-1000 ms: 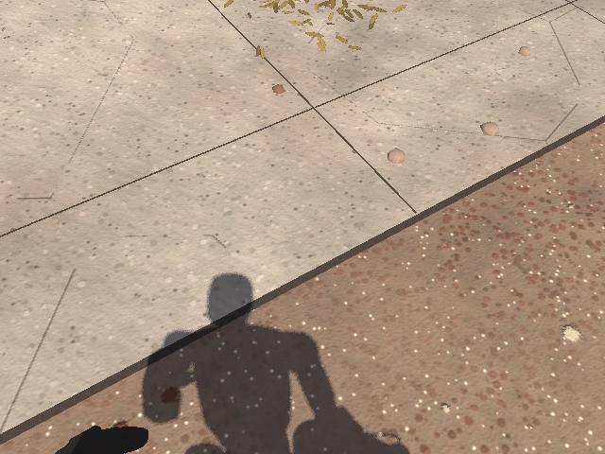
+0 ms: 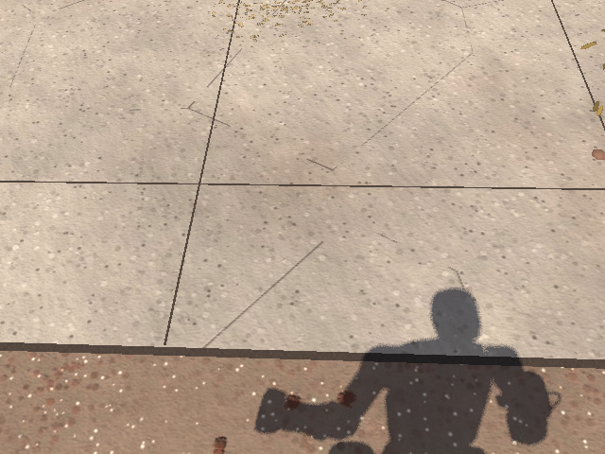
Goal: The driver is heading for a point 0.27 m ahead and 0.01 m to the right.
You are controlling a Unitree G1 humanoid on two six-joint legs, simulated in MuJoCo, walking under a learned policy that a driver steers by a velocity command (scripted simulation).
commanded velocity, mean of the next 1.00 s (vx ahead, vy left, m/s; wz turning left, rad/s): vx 0.12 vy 0.00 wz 0.15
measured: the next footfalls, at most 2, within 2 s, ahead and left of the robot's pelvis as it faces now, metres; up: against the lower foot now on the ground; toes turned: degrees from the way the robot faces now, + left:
left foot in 0.32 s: +0.03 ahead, +0.14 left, +0.00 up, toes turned +5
right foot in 0.70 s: +0.28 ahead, -0.05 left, +0.00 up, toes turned +5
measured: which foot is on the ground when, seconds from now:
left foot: up 0.00-0.30, down 0.32-0.74, up 0.76-0.98, down 1.00-1.00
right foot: down 0.00-0.32, up 0.34-0.68, down 0.70-1.00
